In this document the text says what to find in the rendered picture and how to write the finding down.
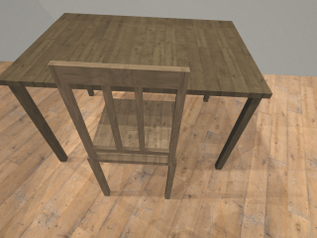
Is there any table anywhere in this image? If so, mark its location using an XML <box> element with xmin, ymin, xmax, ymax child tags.
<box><xmin>0</xmin><ymin>13</ymin><xmax>272</xmax><ymax>171</ymax></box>

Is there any chair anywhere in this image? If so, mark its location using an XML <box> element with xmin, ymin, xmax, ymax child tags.
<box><xmin>48</xmin><ymin>60</ymin><xmax>190</xmax><ymax>199</ymax></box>

